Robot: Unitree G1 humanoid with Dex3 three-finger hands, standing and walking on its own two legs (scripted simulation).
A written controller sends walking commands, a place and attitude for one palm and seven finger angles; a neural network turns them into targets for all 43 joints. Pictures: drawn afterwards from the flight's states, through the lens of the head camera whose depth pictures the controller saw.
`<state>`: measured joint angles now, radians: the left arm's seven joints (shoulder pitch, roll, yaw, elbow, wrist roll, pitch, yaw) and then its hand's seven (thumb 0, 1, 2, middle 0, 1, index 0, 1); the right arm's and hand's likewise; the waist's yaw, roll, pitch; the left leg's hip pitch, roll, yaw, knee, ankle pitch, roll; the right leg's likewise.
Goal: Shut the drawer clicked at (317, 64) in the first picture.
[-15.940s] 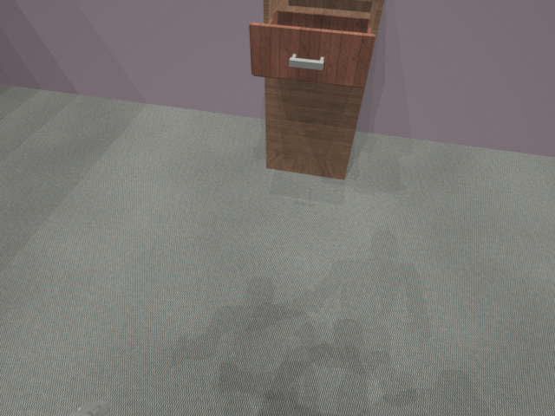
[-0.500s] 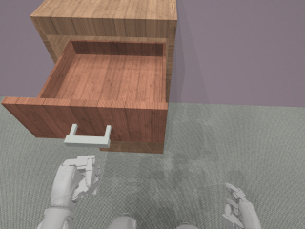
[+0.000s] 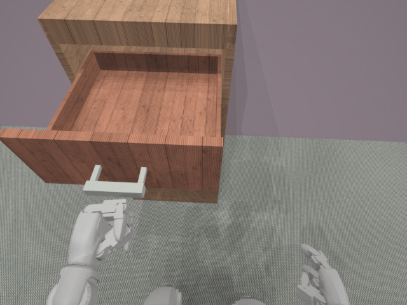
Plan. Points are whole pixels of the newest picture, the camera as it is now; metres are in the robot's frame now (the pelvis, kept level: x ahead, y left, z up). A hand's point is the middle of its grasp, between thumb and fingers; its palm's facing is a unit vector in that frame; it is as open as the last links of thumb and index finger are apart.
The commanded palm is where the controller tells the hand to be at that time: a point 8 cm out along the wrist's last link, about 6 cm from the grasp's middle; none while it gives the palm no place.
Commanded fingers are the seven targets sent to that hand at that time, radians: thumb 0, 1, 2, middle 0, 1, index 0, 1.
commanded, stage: push the drawer shut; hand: left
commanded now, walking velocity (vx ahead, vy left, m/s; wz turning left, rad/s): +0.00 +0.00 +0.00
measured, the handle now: (117, 180) +0.33 +0.17 +0.07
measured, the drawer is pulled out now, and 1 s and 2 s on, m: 0.28 0.20 0.07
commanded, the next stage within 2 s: none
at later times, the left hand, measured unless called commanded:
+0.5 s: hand (135, 209) +0.28 +0.13 +0.06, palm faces -0.05 -1.00 -0.05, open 3.0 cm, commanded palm +0.27 +0.19 +0.07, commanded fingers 0.00 0.90 0.90 -1.40 -1.60 -1.40 -1.60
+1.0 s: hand (140, 181) +0.33 +0.13 +0.06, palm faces -0.04 -1.00 -0.04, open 3.1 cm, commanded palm +0.33 +0.19 +0.07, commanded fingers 0.00 0.90 0.90 -1.40 -1.60 -1.40 -1.60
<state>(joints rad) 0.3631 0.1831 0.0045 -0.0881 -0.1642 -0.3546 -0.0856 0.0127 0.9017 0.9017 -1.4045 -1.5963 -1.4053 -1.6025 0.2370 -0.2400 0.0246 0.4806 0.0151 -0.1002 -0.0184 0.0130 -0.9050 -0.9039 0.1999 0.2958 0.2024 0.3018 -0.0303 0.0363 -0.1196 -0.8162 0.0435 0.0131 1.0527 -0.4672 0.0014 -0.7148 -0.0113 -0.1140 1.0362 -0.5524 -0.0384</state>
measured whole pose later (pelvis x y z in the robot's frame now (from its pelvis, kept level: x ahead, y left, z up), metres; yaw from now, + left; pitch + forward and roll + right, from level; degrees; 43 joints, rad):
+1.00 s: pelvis -0.02 +0.01 +0.01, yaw +0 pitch +12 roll -1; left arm -0.21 0.19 0.06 0.46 -0.15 -0.39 -0.05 0.00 0.84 0.93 -1.40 -1.60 -1.41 -1.60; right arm 0.25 -0.26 0.02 0.61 0.02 -0.06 -0.01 0.01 -0.91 -0.90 0.20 0.30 0.20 0.30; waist -0.05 0.03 -0.09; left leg -0.80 0.04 0.03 0.99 -0.40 0.01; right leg -0.71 -0.02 -0.10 0.98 -0.49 -0.03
